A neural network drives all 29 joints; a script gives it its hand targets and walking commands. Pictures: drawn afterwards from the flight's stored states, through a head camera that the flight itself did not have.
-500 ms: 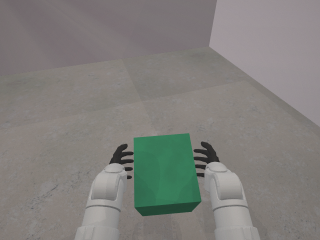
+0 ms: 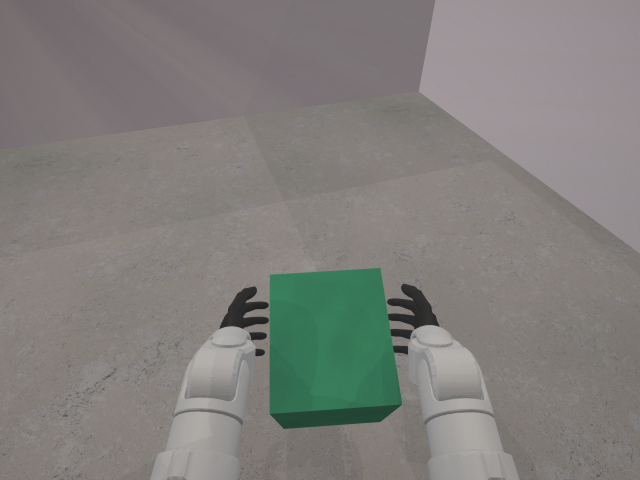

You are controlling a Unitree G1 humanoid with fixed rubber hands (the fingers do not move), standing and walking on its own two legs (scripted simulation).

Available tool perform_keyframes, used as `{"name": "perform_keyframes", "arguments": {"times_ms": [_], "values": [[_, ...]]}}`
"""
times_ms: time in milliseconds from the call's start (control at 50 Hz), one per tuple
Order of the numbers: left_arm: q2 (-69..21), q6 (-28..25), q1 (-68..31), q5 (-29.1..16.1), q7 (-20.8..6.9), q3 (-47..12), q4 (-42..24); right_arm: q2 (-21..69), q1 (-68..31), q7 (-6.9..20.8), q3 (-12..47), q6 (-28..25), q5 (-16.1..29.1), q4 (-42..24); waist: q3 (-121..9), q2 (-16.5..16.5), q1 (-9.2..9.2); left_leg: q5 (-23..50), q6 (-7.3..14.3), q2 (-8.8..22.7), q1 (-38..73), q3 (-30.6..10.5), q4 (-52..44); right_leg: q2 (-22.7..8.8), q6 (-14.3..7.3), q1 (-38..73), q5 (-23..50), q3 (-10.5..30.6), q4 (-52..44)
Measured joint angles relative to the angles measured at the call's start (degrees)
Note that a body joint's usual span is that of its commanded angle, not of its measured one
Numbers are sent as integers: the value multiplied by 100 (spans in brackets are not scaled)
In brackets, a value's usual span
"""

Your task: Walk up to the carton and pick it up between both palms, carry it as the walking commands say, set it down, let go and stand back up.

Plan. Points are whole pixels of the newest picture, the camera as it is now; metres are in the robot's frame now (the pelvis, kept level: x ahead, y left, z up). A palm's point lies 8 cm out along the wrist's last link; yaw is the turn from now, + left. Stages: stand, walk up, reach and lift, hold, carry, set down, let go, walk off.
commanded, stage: carry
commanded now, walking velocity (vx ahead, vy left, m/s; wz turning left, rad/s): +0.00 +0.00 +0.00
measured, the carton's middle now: (329, 353) +0.34 +0.00 -0.04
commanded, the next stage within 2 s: hold in 0.06 s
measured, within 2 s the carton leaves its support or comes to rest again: neither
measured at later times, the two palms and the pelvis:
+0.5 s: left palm (243, 368) +0.27 +0.11 +0.03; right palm (440, 372) +0.28 -0.14 +0.03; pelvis -0.03 -0.01 +0.01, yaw +7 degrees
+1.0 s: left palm (253, 391) +0.29 +0.11 -0.05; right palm (419, 392) +0.29 -0.13 -0.06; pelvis -0.07 -0.03 -0.03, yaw +9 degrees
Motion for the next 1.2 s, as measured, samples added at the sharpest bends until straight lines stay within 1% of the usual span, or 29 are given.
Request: {"name": "perform_keyframes", "arguments": {"times_ms": [60, 80, 100, 120, 160, 200, 220, 240, 280, 320, 380, 440, 540, 600, 640, 740, 840, 1000, 1100, 1200], "values": [[-1, -30, -4, 11, -5, 7, 21, 2, -7, 3, -4, -28, -15, 28, 6, -2, 0, -1, 4, -7, 12, 2, -6, -7, 7, 6, -7, 3, 7], [-5, -112, -9, 76, -24, 29, 102, 13, -17, 36, 0, -73, -68, 71, 120, 36, -24, 4, 7, 7, 149, -6, -47, 17, 11, 154, 5, 0, -52], [-4, -221, 2, 136, -37, 36, 211, 3, 14, 66, 52, -116, -121, 88, 251, 80, -109, 26, 10, 8, 333, -54, -124, 85, 59, 373, 146, 110, -173], [3, -342, 23, 165, -59, 30, 339, -24, 85, 103, 100, -150, -149, 74, 349, 123, -198, 79, 24, -2, 520, -130, -247, 141, 88, 595, 88, 216, -300], [25, -512, 90, 156, -100, -10, 491, -80, 256, 189, 164, -208, -127, 11, 478, 149, -337, 235, 11, -51, 884, -283, -571, 204, 154, 988, 270, 410, -564], [39, -592, 134, 121, -142, -34, 540, -110, 369, 254, 179, -245, -98, -47, 572, 169, -435, 394, 5, -86, 1180, -426, -866, 225, 186, 1312, 213, 518, -788], [47, -604, 164, 102, -163, -76, 501, -130, 451, 262, 197, -252, -56, -135, 583, 148, -492, 459, 6, -124, 1253, -517, -953, 241, 212, 1429, 388, 700, -867], [56, -630, 192, 87, -194, -113, 461, -149, 531, 278, 203, -269, -9, -232, 600, 138, -531, 501, 8, -155, 1314, -606, -1002, 242, 250, 1526, 354, 772, -906], [58, -690, 195, 104, -291, -93, 459, -159, 592, 326, 176, -298, 27, -303, 651, 135, -605, 540, 9, -192, 1393, -737, -1025, 241, 298, 1673, 147, 831, -947], [44, -739, 151, 154, -373, -32, 534, -154, 573, 353, 117, -321, 17, -252, 731, 130, -643, 554, 4, -211, 1432, -791, -995, 235, 359, 1734, 208, 846, -945], [-10, -846, -29, 259, -476, 138, 849, -122, 430, 365, -99, -396, -55, 21, 852, 117, -632, 548, -4, -222, 1384, -777, -871, 234, 306, 1697, 199, 860, -856], [-103, -1046, -301, 389, -521, 380, 1300, -61, 199, 329, -425, -569, -216, 420, 946, 96, -557, 528, -3, -232, 1207, -717, -679, 237, 288, 1509, 209, 913, -683], [-302, -1550, -820, 700, -433, 995, 2078, 125, -356, 219, -1176, -1075, -666, 1228, 1005, 80, -375, 424, 4, -244, 701, -614, -204, 255, 258, 976, 150, 1007, -224], [-373, -1883, -1079, 875, -349, 1353, 2428, 242, -649, 133, -1581, -1411, -947, 1599, 1006, 101, -306, 335, 10, -252, 338, -606, 118, 285, 251, 622, 92, 1053, 72], [-370, -2085, -1223, 956, -313, 1532, 2616, 303, -808, 96, -1781, -1606, -1085, 1777, 1011, 128, -302, 293, 9, -264, 101, -636, 305, 303, 236, 404, 48, 1065, 239], [-297, -2558, -1494, 1047, -300, 1810, 2936, 407, -1099, -10, -2066, -2022, -1270, 2016, 1044, 215, -374, 258, -14, -304, -498, -741, 648, 293, 211, -124, 21, 1008, 498], [-281, -3025, -1648, 1079, -298, 1906, 2990, 449, -1219, -79, -2146, -2461, -1264, 1994, 1129, 234, -421, 298, -48, -337, -1094, -787, 840, 267, 196, -682, 71, 967, 640], [-332, -3601, -1766, 1028, -246, 1924, 2722, 471, -1281, -161, -2055, -3141, -1064, 1820, 1214, 204, -430, 266, -125, -363, -2164, -784, 1294, 260, 175, -1728, 74, 962, 1032], [-345, -3810, -1814, 924, -183, 1871, 2548, 482, -1314, -221, -1954, -3388, -943, 1683, 1172, 238, -424, 143, -153, -384, -2855, -776, 1721, 256, 181, -2414, -29, 958, 1432], [-334, -3929, -1853, 785, -115, 1796, 2434, 494, -1351, -267, -1876, -3504, -855, 1551, 1058, 283, -417, -30, -155, -411, -3500, -755, 2190, 248, 198, -3071, -187, 965, 1897]]}}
